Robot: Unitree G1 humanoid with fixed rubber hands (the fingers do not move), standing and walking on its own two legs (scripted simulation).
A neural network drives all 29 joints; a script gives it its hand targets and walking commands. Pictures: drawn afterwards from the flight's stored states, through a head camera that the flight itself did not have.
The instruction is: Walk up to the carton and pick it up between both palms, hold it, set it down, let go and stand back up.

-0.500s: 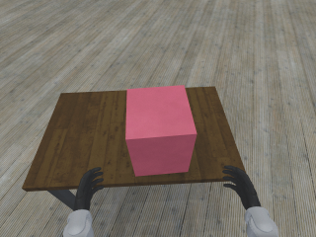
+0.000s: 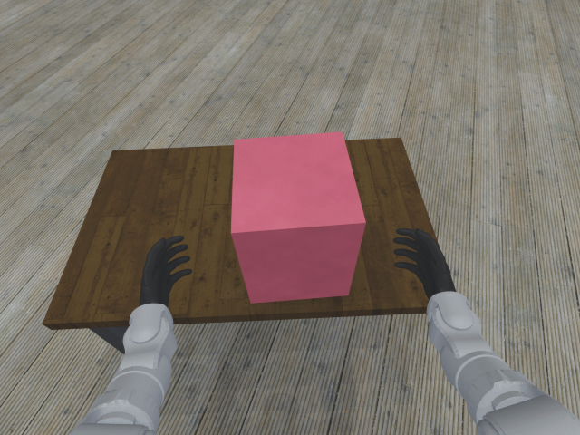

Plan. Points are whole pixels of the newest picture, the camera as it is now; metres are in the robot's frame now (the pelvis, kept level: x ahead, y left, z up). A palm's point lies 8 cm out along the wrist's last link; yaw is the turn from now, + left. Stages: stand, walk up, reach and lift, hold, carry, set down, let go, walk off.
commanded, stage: reach and lift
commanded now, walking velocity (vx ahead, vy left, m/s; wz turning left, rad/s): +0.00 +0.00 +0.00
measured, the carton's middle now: (294, 221) +0.51 +0.04 -0.08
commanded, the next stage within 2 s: none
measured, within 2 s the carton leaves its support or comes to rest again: neither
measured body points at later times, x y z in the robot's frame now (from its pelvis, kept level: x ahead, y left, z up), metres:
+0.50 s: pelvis -0.01 -0.01 +0.00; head +0.06 +0.00 +0.44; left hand +0.40 +0.24 +0.03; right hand +0.43 -0.16 +0.04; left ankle +0.02 +0.13 -0.72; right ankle +0.00 -0.13 -0.72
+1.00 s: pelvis +0.00 -0.01 -0.01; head +0.09 +0.01 +0.43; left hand +0.46 +0.24 +0.07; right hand +0.49 -0.17 +0.08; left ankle +0.02 +0.13 -0.72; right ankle +0.00 -0.13 -0.72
